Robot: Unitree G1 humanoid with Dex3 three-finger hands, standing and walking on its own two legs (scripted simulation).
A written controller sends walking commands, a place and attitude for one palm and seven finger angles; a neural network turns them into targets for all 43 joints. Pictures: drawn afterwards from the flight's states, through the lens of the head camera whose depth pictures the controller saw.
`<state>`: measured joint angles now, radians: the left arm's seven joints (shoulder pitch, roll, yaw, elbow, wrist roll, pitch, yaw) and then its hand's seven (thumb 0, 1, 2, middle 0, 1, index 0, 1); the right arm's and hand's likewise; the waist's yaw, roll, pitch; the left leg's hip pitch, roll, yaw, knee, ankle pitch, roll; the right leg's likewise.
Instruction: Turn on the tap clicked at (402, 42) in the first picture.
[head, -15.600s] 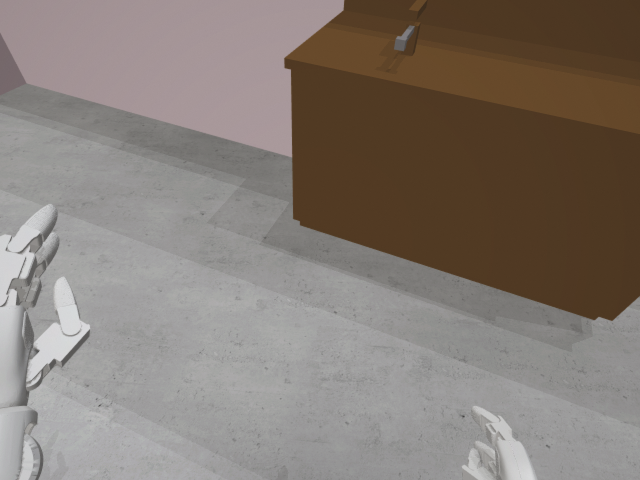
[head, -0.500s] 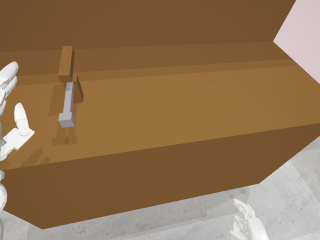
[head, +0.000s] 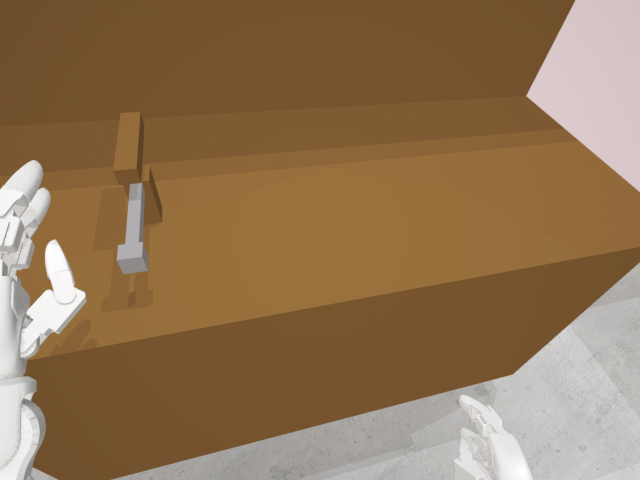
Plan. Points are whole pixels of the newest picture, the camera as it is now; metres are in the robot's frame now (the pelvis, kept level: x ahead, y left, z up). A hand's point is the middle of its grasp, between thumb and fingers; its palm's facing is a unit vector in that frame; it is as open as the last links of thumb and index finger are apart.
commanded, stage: come to a stop and stand still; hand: left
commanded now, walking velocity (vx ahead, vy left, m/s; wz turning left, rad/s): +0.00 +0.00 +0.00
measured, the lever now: (133, 258) +0.33 +0.27 +0.08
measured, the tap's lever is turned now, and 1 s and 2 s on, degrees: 0 0 0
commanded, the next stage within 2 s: look again from close up in 0.20 s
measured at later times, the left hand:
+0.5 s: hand (75, 308) +0.21 +0.25 +0.16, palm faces +0.42 -0.85 -0.31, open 7.4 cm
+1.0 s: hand (109, 299) +0.22 +0.23 +0.17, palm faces +0.39 -0.86 -0.33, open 7.4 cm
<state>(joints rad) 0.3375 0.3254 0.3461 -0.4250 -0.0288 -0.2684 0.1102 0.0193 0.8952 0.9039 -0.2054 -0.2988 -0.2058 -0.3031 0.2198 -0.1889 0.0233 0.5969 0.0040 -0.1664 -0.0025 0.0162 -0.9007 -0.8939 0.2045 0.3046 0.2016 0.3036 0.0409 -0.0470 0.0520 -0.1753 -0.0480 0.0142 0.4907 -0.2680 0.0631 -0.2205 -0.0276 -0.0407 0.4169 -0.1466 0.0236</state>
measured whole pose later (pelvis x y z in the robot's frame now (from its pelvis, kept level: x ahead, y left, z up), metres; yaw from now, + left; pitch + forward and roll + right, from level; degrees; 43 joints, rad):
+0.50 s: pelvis +0.00 +0.00 +0.00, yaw +0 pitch -3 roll -1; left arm 0.39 0.34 0.34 -0.45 -0.03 -0.23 0.11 0.02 0.89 0.90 -0.21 -0.30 -0.21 -0.30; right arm 0.21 -0.18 0.02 0.58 0.01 -0.12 -0.01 0.02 -0.90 -0.89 0.20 0.30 0.20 0.30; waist 0.04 -0.04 0.07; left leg -0.17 -0.05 0.01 0.47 -0.25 0.06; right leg -0.20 -0.03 -0.05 0.39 -0.13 0.03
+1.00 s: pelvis +0.00 -0.02 +0.00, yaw +0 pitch -2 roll -1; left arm 0.39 0.36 0.36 -0.49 -0.05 -0.19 0.11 0.02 0.90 0.90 -0.21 -0.30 -0.21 -0.30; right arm 0.19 -0.17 0.01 0.56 0.02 -0.10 0.00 0.02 -0.90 -0.89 0.20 0.30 0.20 0.30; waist 0.03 -0.05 0.09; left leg -0.18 -0.02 0.01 0.47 -0.25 0.03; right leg -0.23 0.00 -0.05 0.40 -0.13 0.00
